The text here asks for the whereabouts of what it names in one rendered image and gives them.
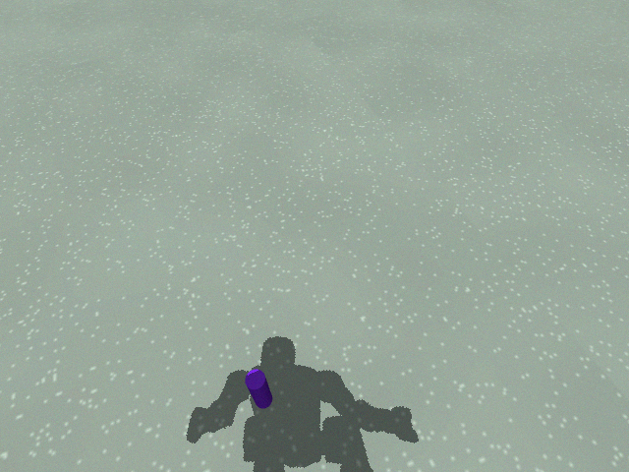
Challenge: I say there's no can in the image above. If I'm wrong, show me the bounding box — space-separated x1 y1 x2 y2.
245 369 272 409

